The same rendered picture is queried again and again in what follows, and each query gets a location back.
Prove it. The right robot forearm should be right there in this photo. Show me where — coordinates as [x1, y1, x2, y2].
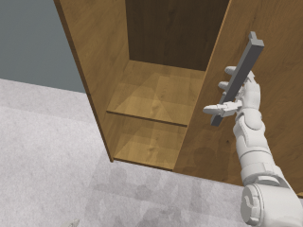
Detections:
[233, 108, 303, 225]

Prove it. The robot right upper arm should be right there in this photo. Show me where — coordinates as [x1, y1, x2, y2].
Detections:
[240, 183, 303, 227]

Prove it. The handle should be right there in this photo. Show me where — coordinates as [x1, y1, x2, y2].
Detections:
[210, 31, 264, 127]

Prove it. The right robot hand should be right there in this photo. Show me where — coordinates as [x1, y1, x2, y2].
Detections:
[203, 66, 260, 117]

